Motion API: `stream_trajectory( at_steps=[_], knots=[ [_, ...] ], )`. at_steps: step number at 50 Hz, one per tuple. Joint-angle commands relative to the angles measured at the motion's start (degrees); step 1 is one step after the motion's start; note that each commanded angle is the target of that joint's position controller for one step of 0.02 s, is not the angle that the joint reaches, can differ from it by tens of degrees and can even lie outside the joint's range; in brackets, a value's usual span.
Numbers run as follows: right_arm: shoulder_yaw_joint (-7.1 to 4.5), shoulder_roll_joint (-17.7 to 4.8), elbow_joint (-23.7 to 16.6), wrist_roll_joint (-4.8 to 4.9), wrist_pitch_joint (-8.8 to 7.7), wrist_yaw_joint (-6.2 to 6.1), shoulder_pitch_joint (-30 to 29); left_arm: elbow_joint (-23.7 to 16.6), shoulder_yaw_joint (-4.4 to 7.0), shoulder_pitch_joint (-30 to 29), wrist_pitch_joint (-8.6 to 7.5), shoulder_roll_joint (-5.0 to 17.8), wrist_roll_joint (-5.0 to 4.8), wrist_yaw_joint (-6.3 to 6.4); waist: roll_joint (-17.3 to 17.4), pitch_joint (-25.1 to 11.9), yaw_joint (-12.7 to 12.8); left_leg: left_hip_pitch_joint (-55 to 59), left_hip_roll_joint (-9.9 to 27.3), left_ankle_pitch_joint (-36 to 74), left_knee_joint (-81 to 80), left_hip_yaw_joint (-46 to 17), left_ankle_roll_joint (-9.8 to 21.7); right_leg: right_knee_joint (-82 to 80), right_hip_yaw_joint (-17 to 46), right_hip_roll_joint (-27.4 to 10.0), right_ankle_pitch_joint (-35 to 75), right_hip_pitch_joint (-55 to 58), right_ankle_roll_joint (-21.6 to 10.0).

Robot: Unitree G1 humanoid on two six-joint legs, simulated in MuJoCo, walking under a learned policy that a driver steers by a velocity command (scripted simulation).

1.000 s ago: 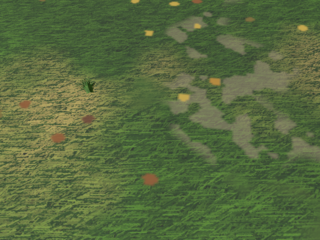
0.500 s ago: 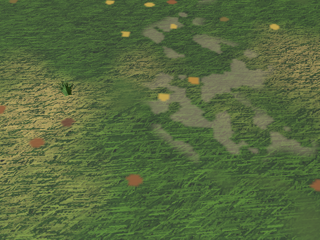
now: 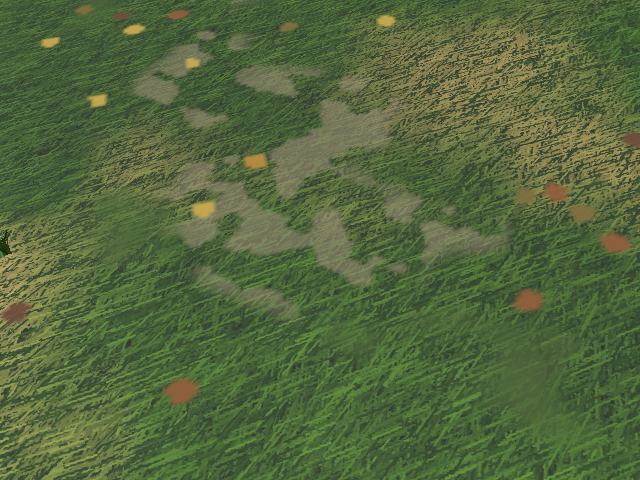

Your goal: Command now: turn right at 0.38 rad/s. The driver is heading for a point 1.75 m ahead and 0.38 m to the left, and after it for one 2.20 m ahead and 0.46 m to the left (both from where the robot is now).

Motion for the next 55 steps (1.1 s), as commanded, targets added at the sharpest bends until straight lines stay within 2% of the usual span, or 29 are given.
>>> stream_trajectory(
  at_steps=[1, 5, 7, 8, 9, 10, 12, 15, 19, 21, 22, 23, 24, 25, 26, 27, 29, 31, 35, 38, 39, 40, 41, 42, 43, 45, 47, 49, 55],
  knots=[
    [-0.67, -4.6, -3.8, 0.14, -1.39, 0.49, -1.9, -3.4, 2.36, -0.7, -0.24, 9.6, 0.46, 0.07, -8.9, -6.1, 1.5, -0.3, 0.5, -0.8, -3.4, 0.8, 0.1, -4.9, 15.2, -15.1, 10.3, 6.0, -8.7],
    [0.18, -3.6, -2.7, 0.19, -2.02, 1.57, 0.5, -2.6, 0.55, -2.8, 0.06, 6.0, 0.94, -0.32, -8.2, -7.7, 0.7, 8.6, 1.8, 0.3, -12.1, 2.4, 1.5, -2.0, 13.7, -15.2, 18.0, 4.9, -7.9],
    [1.09, -1.8, -1.5, -0.40, -2.52, 2.34, 2.6, -0.8, -0.69, -2.3, -0.25, 3.6, 0.81, -0.59, -6.6, -7.1, -1.6, 17.9, 1.7, 14.5, -27.8, 2.9, 3.2, -1.6, 10.9, -12.9, 15.6, 2.3, -4.8],
    [0.94, -4.1, -1.8, -1.04, -2.64, 2.24, 2.0, 0.2, -0.79, 0.2, -0.91, 3.5, 1.70, -0.73, -3.9, -7.1, -0.1, 21.5, 4.4, 23.5, -28.0, -1.2, 4.7, -0.7, 9.1, -10.6, 10.4, 0.9, -2.0],
    [0.28, -9.0, -2.9, -1.21, -2.54, 2.02, 0.6, 0.7, -0.37, 3.8, -1.50, 4.9, 2.89, -0.90, 3.2, -7.3, 3.5, 22.0, 9.1, 35.2, -25.1, -6.4, 8.1, 2.4, 4.6, -6.0, 1.3, 0.0, 0.6],
    [0.40, -8.9, -2.9, -1.08, -2.38, 2.25, -1.3, 1.2, -0.11, 4.2, -1.67, 5.3, 2.69, -0.78, 6.5, -6.9, 4.4, 17.5, 10.4, 31.1, -24.8, -7.7, 12.6, 1.5, 0.9, -3.5, -4.2, 1.9, 2.9],
    [0.44, -7.9, -2.8, -0.22, -2.42, 2.74, -1.0, 0.7, 0.64, -1.2, -1.33, 7.5, 2.01, 0.09, 6.9, -5.3, 1.1, 14.0, 8.9, 19.8, -27.2, -10.2, 12.9, 3.7, -1.4, -3.0, -2.6, 3.0, 4.4],
    [0.30, -8.9, -2.7, 0.36, -2.62, 2.48, 0.6, -0.1, 1.04, -1.8, -0.43, 6.4, 1.25, 0.73, 8.8, -5.3, 0.5, 14.4, 9.2, 21.1, -26.4, -14.1, 13.7, 6.0, -2.8, -2.7, -1.7, 1.3, 4.3],
    [-0.01, -8.9, -4.1, 0.95, -1.29, 1.36, 0.3, -0.1, 1.69, -0.2, -0.99, 5.1, 0.77, 0.37, 6.2, -7.2, 0.2, 13.3, 7.9, 22.4, -23.2, -16.2, 14.3, 5.5, -3.9, -3.0, -0.9, 2.2, 3.7],
    [0.09, -8.0, -5.6, 1.18, -0.63, 1.09, -0.8, 0.2, 2.48, 1.0, -1.05, 6.4, 0.66, 0.17, 1.0, -7.4, 0.0, 8.9, 3.7, 18.6, -18.6, -12.4, 11.6, 1.8, -1.3, -6.1, 3.7, 5.6, 1.6],
    [0.27, -7.3, -6.1, 1.29, -0.42, 1.14, -0.7, 0.2, 2.94, 1.4, -0.92, 7.7, 0.79, 0.16, -3.5, -6.6, -0.2, 4.8, 0.4, 13.8, -14.2, -8.5, 9.4, -1.0, 2.6, -9.9, 7.4, 7.7, -0.8],
    [0.46, -6.7, -6.2, 1.14, -0.18, 1.28, 0.2, 0.0, 3.25, 2.0, -0.90, 8.8, 1.21, 0.17, -8.2, -5.8, -0.1, -0.3, -3.0, 5.9, -8.2, -3.8, 6.8, -3.7, 8.9, -16.7, 14.7, 10.4, -5.2],
    [0.30, -6.6, -6.4, 0.80, -0.01, 1.48, 1.0, -0.6, 3.04, 1.3, -1.13, 8.6, 1.62, 0.37, -13.0, -6.1, 0.0, -4.1, -3.6, -13.0, 2.2, -0.3, 5.2, -5.4, 14.8, -24.8, 23.5, 11.3, -10.8],
    [-0.65, -8.7, -6.4, 0.80, 0.15, 1.68, 1.3, -1.5, 2.45, 0.7, -1.42, 7.6, 1.83, 0.63, -9.8, -5.7, 0.0, -6.5, -1.8, -18.9, 14.2, -0.6, 3.9, -5.6, 16.1, -28.8, 29.6, 10.2, -14.1],
    [-1.17, -9.0, -5.9, 1.16, 0.63, 1.89, 2.1, -2.1, 2.16, -1.2, -1.65, 7.0, 1.46, 0.93, -5.6, -5.0, -1.3, -6.9, -0.3, -17.2, 18.7, -1.4, 3.4, -5.0, 12.5, -27.8, 30.0, 9.1, -13.3],
    [-0.80, -7.5, -5.7, 1.34, 1.17, 2.03, 2.4, -2.2, 2.27, -3.1, -1.78, 7.3, 0.72, 1.02, -4.3, -3.4, -2.0, -7.9, 1.0, -13.7, 16.9, -0.9, 2.8, -5.0, 7.7, -24.9, 27.7, 8.9, -10.9],
    [0.25, -5.0, -6.7, 1.23, 1.40, 2.33, -0.3, -1.5, 2.72, -2.0, -1.53, 8.8, 0.43, 1.26, -6.0, -2.7, 0.0, -9.2, 1.8, -8.1, 12.4, 2.1, 1.4, -5.1, 1.9, -21.5, 28.9, 11.5, -9.2],
    [0.82, -4.3, -8.3, 1.41, 1.27, 3.30, -1.5, -1.2, 3.01, -0.7, -0.69, 9.3, 0.61, 1.39, -7.6, -4.6, 1.1, -5.8, 2.3, -5.9, 6.1, 4.7, 0.9, -4.5, -2.2, -20.2, 30.4, 13.3, -8.8],
    [0.68, -5.3, -10.0, 1.60, 1.41, 4.57, -1.2, -1.1, 3.77, -0.4, 0.21, 11.4, -0.11, 0.76, -9.6, -6.7, 1.5, 3.1, 1.3, -2.8, -6.4, 9.3, 2.4, -2.4, -6.1, -21.3, 30.3, 12.0, -7.4],
    [-0.24, -6.0, -9.1, 1.38, 2.28, 4.20, 3.6, -0.5, 3.82, 0.0, -0.78, 11.2, -1.68, -0.20, -8.3, -7.4, -1.0, 14.3, -1.5, 3.4, -18.4, 12.1, 6.6, 1.4, -8.8, -20.5, 6.5, 5.0, -3.5],
    [-1.49, -8.2, -7.4, 1.81, 2.30, 3.57, 9.2, 0.2, 3.03, 1.7, -1.44, 8.4, -0.84, -0.71, -4.0, -8.9, -2.8, 24.1, -1.5, 2.5, -20.9, 9.3, 9.0, 9.5, -12.1, -17.9, -3.8, -2.2, -0.9],
    [-3.16, -14.0, -7.0, 2.22, 1.91, 2.68, 15.3, -1.7, 1.36, -0.3, -2.07, 3.5, 1.64, -1.30, 10.7, -9.1, -4.6, 33.7, 11.7, 3.8, -25.7, -11.2, 14.9, 30.0, -17.4, -11.6, -21.8, -18.0, 4.1],
    [-2.92, -16.7, -8.6, 0.18, -0.43, 3.58, 16.2, -6.0, 1.31, -5.4, -3.32, 3.7, 1.07, -1.23, 13.1, -9.6, -6.3, 32.3, 22.4, -10.5, -34.3, -37.8, 27.0, 40.7, -8.3, -3.8, -28.4, -32.5, 5.7],
    [-1.78, -12.4, -8.3, -0.11, -2.28, 4.13, 15.1, -6.4, 2.31, -7.5, -4.22, 7.2, -1.05, -1.52, 7.0, -6.1, -6.3, 30.3, 22.4, -17.5, -37.1, -36.7, 27.2, 44.1, -3.5, -7.2, -24.9, -34.9, 4.9],
    [-0.87, -9.6, -8.0, 0.26, -3.22, 4.04, 12.9, -6.2, 2.81, -7.3, -4.84, 8.7, -1.69, -1.92, 7.0, -2.3, -4.6, 27.2, 19.7, -20.1, -37.5, -31.4, 24.5, 42.2, -3.2, -8.9, -19.0, -34.9, 3.7],
    [0.14, -7.3, -8.5, 0.39, -3.54, 3.28, 9.1, -3.9, 3.21, -4.9, -5.56, 8.9, 0.12, -1.83, 4.9, -0.4, -2.4, 23.8, 14.5, -11.4, -37.5, -21.5, 20.5, 36.0, -4.0, -11.1, -9.0, -30.9, 4.1],
    [0.58, -6.6, -8.7, -0.52, -3.92, 2.58, 9.2, -2.4, 2.89, -3.3, -6.04, 7.2, 0.41, -2.44, 5.5, -1.9, -1.9, 23.0, 11.6, -1.4, -38.8, -14.9, 19.3, 32.6, -5.8, -10.6, -1.0, -26.9, 5.4],
    [0.53, -6.8, -8.1, -0.53, -4.44, 2.24, 10.6, -1.8, 2.32, -3.5, -5.95, 5.8, 0.06, -2.68, 4.5, -2.3, -2.6, 23.7, 10.9, 5.9, -39.3, -10.0, 18.9, 28.1, -6.8, -10.8, 4.1, -26.3, 6.7],
    [0.30, -7.9, -5.0, -0.54, -4.82, 2.31, 13.9, -3.3, 0.82, -8.4, -5.72, 3.5, -0.96, -3.43, 4.4, 1.1, -5.7, 24.3, 11.6, 9.7, -41.5, -2.2, 17.7, 15.5, -7.4, -10.8, 12.7, -26.7, 7.5]
  ],
)
Keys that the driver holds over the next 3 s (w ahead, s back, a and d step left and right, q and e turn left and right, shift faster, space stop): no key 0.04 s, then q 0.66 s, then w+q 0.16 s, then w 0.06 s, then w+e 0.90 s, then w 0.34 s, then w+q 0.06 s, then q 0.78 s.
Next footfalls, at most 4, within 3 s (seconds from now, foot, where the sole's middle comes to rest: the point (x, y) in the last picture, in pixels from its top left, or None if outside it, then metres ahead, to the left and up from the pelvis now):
0.16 left None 0.07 0.16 -0.78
0.78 left None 0.03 0.20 -0.78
1.32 right None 0.42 0.10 -0.78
1.80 left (203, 385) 0.65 0.36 -0.78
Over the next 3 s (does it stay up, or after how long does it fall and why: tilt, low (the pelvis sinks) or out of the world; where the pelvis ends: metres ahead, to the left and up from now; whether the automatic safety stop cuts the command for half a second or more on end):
stays up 0.86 0.23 0.00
